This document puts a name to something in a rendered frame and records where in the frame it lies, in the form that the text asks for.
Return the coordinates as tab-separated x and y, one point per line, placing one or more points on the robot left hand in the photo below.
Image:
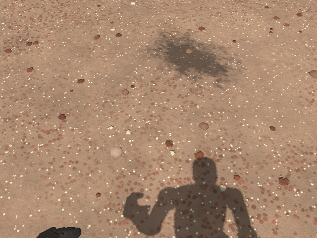
63	232

